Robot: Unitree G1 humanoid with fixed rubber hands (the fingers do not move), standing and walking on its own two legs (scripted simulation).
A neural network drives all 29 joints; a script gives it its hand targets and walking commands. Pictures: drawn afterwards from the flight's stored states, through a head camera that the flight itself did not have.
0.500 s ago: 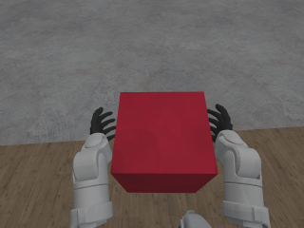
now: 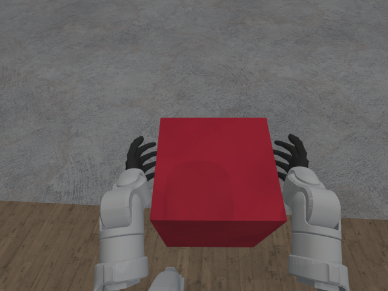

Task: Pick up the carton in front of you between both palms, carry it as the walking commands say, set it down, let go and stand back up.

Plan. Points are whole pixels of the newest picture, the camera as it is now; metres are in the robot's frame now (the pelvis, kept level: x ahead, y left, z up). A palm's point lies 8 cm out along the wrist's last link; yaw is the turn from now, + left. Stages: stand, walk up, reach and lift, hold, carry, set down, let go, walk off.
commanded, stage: carry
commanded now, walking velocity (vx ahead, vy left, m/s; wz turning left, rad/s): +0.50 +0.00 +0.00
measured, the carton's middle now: (211, 188) +0.34 +0.01 +0.00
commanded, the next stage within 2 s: none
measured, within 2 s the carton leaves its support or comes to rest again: neither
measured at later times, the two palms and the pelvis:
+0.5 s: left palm (158, 93) +0.64 +0.18 +0.02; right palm (263, 96) +0.62 -0.13 +0.03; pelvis +0.30 +0.05 -0.05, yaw -1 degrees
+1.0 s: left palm (175, 55) +0.92 +0.17 -0.02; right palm (255, 52) +0.94 -0.14 -0.02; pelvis +0.61 +0.00 -0.09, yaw +0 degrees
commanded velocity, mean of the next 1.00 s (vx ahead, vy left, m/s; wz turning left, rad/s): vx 0.50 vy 0.00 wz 0.00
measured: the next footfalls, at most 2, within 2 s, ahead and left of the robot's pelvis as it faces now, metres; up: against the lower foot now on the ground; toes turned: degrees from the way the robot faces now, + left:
left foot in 0.20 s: +0.31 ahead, +0.09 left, -0.05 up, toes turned +2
right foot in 0.74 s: +0.64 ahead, -0.05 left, -0.09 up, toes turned -4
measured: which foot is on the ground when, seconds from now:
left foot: up 0.00-0.18, down 0.20-0.76, up 0.78-1.00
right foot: down 0.00-0.22, up 0.24-0.72, down 0.74-1.00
